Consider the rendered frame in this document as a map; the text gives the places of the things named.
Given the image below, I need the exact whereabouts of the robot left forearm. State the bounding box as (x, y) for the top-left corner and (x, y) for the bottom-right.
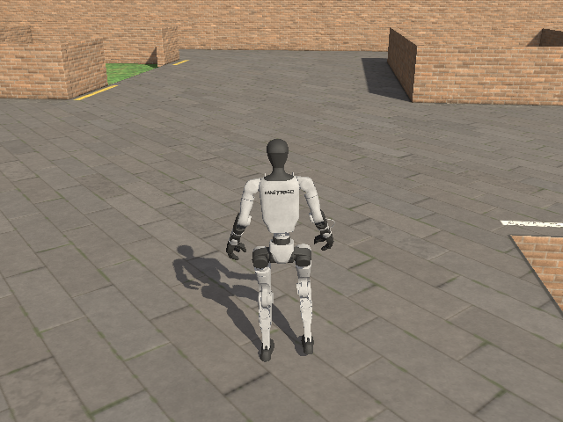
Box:
(229, 213), (246, 245)

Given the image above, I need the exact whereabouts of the left robot thigh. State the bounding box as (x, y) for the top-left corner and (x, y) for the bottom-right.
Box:
(252, 246), (274, 308)

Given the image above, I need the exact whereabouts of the left robot hand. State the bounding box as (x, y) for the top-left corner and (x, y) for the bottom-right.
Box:
(226, 241), (246, 260)

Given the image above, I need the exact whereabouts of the right robot hand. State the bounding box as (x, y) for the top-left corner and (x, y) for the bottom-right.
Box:
(314, 234), (334, 251)

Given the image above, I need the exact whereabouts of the robot right foot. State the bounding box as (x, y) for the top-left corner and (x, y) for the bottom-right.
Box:
(301, 335), (314, 354)

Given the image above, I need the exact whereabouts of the robot right forearm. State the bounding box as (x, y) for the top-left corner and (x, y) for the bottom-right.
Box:
(315, 209), (332, 238)

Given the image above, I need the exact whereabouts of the robot right upper arm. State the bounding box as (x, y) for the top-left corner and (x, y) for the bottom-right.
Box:
(297, 176), (324, 223)

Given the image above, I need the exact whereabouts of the robot left upper arm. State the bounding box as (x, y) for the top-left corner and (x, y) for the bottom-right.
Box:
(237, 178), (260, 227)

